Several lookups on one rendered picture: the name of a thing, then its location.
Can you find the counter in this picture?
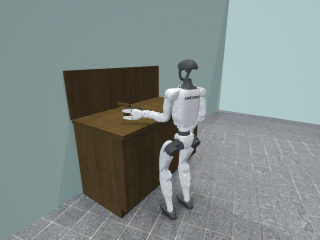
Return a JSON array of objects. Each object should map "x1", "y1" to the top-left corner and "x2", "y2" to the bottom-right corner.
[{"x1": 63, "y1": 66, "x2": 198, "y2": 219}]

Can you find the right robot forearm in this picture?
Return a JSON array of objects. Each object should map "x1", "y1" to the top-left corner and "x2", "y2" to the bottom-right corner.
[{"x1": 189, "y1": 117, "x2": 205, "y2": 130}]

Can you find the left robot upper arm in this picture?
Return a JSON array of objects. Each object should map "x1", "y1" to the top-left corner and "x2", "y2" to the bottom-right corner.
[{"x1": 160, "y1": 88, "x2": 180, "y2": 122}]

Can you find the robot left hand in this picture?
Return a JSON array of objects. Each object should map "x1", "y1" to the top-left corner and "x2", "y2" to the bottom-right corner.
[{"x1": 122, "y1": 109, "x2": 143, "y2": 120}]

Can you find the tap lever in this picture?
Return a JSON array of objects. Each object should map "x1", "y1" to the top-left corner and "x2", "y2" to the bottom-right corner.
[{"x1": 126, "y1": 107, "x2": 141, "y2": 111}]

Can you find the left robot forearm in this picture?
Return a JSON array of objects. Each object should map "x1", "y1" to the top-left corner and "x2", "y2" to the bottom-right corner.
[{"x1": 142, "y1": 110, "x2": 165, "y2": 122}]

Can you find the right robot foot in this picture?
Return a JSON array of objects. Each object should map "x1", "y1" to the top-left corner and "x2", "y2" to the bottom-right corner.
[{"x1": 176, "y1": 194, "x2": 193, "y2": 210}]

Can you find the right robot upper arm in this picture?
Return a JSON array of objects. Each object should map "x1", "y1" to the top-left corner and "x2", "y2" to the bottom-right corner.
[{"x1": 197, "y1": 87, "x2": 207, "y2": 119}]

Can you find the right robot shin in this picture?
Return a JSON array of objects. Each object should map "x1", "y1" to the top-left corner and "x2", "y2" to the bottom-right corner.
[{"x1": 178, "y1": 163, "x2": 191, "y2": 202}]

